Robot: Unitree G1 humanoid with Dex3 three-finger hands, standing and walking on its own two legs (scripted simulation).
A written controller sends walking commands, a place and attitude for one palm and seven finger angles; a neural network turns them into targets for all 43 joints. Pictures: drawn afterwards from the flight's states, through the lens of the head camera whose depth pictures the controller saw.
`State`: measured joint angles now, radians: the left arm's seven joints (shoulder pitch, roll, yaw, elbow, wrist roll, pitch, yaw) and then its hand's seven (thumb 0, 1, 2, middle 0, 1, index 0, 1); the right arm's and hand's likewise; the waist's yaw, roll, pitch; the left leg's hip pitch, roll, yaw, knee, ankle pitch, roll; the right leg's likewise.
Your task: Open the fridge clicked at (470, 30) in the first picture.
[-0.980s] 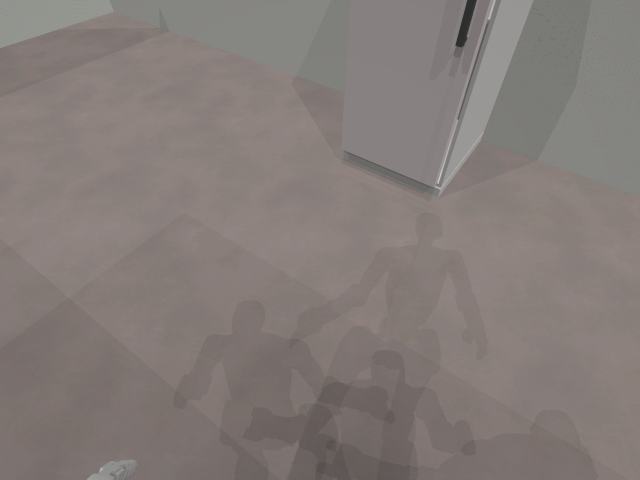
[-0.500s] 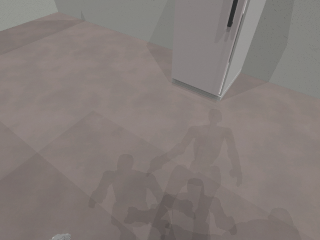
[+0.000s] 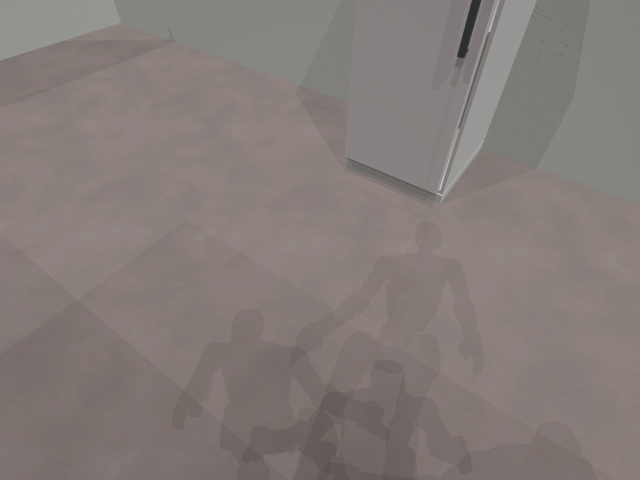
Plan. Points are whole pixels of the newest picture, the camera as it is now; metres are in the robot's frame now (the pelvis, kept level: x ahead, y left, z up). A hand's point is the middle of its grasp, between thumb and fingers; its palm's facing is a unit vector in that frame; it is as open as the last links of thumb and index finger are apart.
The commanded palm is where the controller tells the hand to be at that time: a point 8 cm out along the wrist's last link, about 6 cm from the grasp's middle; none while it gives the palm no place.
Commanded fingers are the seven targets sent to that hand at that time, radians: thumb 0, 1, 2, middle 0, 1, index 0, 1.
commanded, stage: look at it before walking up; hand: right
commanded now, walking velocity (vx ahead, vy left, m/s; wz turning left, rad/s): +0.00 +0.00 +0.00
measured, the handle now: (477, 2) +1.45 -0.42 +0.10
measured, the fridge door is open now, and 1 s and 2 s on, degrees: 0 0 0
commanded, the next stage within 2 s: walk to a spot facing it in 0.46 s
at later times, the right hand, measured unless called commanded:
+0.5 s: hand out of the picture +0.07 -0.25 -0.16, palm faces -0.03 +0.94 -0.33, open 7.4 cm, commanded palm none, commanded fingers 0.00 -0.90 -0.90 0.20 0.30 0.20 0.30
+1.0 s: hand out of the picture +0.02 -0.17 -0.19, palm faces +0.03 +0.99 -0.15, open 7.4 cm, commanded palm none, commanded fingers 0.00 -0.90 -0.90 0.20 0.30 0.20 0.30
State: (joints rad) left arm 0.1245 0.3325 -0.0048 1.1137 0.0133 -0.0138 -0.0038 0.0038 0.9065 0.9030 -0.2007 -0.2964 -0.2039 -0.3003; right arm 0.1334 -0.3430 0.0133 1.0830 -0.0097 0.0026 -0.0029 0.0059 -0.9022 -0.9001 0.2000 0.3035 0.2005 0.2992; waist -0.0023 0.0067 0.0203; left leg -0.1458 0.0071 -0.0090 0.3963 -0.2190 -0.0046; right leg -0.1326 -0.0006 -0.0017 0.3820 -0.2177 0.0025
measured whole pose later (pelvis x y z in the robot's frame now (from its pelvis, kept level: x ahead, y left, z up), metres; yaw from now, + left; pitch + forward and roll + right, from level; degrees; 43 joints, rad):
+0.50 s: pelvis +0.00 +0.00 +0.00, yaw +0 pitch -2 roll +0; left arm 0.12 0.34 -0.01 1.12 0.01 -0.02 0.00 0.00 0.91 0.90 -0.20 -0.30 -0.20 -0.30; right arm 0.14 -0.34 0.01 1.10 -0.01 0.00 0.00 0.01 -0.90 -0.90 0.20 0.30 0.20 0.30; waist -0.01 0.01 0.03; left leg -0.14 0.00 -0.01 0.38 -0.21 0.00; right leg -0.13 0.00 0.00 0.37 -0.21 0.00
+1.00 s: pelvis +0.09 -0.01 -0.02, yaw +3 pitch +1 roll +1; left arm 0.29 0.18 0.02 1.11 0.01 -0.02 -0.01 0.01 0.91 0.90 -0.20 -0.30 -0.20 -0.30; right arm 0.45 -0.16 -0.02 1.12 -0.03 -0.04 -0.01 0.00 -0.90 -0.90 0.20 0.30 0.20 0.30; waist -0.04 0.02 0.01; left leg -0.11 -0.02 -0.05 0.52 -0.41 0.01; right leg -0.32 -0.05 -0.10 0.76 -0.50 0.00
